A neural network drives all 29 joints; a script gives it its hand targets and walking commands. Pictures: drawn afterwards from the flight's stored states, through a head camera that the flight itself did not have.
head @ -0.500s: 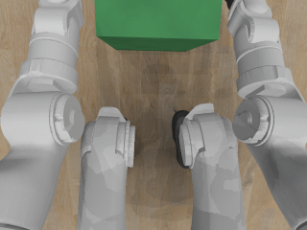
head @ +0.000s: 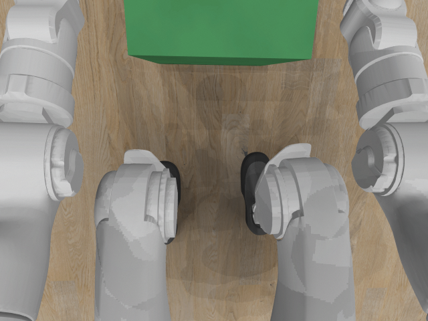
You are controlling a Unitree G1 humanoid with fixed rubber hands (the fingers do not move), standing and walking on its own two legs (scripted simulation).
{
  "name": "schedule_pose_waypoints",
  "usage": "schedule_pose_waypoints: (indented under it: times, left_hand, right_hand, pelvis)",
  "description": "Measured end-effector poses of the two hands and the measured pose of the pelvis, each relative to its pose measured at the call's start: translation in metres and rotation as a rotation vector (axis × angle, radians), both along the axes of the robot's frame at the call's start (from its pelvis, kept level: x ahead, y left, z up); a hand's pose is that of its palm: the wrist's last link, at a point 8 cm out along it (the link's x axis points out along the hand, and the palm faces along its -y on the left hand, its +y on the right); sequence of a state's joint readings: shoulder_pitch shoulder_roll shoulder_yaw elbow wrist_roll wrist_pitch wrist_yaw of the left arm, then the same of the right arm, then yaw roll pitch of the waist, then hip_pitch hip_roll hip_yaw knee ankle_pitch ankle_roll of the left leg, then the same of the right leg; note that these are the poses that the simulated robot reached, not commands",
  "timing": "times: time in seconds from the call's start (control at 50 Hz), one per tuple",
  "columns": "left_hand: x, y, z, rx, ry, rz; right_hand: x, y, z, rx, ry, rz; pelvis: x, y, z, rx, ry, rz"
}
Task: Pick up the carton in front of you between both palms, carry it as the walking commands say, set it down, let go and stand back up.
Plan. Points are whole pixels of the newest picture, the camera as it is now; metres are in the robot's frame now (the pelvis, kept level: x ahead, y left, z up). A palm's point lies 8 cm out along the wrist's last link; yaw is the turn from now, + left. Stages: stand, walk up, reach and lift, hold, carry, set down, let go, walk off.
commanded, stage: set down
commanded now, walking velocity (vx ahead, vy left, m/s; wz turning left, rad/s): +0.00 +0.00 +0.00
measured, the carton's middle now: out of the picture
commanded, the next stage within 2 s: let go in 1.06 s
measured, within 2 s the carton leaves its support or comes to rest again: neither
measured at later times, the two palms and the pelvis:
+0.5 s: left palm out of the picture +0.57 +0.18 -0.01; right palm out of the picture +0.55 -0.20 -0.01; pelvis +0.00 +0.00 +0.10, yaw +0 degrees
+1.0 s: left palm out of the picture +0.57 +0.19 +0.14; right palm out of the picture +0.55 -0.21 +0.14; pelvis +0.02 +0.00 +0.24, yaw +0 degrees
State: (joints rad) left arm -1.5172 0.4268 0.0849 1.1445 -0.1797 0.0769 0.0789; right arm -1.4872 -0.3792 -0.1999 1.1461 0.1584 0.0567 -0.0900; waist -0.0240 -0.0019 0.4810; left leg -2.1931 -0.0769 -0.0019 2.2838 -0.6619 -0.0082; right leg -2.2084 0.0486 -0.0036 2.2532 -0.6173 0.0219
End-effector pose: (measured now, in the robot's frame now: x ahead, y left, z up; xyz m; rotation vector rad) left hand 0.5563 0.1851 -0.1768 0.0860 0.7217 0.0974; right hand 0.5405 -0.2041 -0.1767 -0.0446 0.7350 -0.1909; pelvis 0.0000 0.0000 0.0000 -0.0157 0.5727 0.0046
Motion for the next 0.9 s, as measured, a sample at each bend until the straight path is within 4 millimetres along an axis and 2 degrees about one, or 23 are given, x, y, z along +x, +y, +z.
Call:
schedule_pose_waypoints:
  times: [0.1,0.2,0.3,0.38,0.64,0.9]
  left_hand:
    - [0.009,-0.002,0.022,-0.012,-0.049,0.0]
    - [0.014,-0.01,0.061,-0.014,-0.094,-0.004]
    - [0.013,-0.011,0.106,-0.01,-0.083,0.006]
    - [0.012,-0.009,0.135,-0.014,-0.075,0.011]
    - [0.014,-0.001,0.201,-0.006,-0.095,0.011]
    - [0.014,0.003,0.287,-0.015,-0.092,-0.003]
  right_hand:
    - [0.008,0.0,0.021,0.007,-0.053,-0.001]
    - [0.012,0.007,0.06,0.015,-0.101,0.001]
    - [0.012,0.008,0.106,0.013,-0.093,-0.007]
    - [0.011,0.007,0.135,0.011,-0.087,-0.01]
    - [0.012,-0.001,0.201,0.003,-0.109,-0.011]
    - [0.011,-0.004,0.286,0.011,-0.108,0.0]
  pelvis:
    - [-0.001,-0.001,0.0,0.001,0.022,0.001]
    - [-0.003,-0.002,0.016,0.003,0.044,-0.001]
    - [-0.004,-0.002,0.045,0.004,0.098,-0.002]
    - [-0.003,-0.002,0.068,0.004,0.153,-0.003]
    - [0.002,-0.002,0.131,0.005,0.237,-0.003]
    - [0.017,-0.003,0.208,0.01,0.266,-0.003]
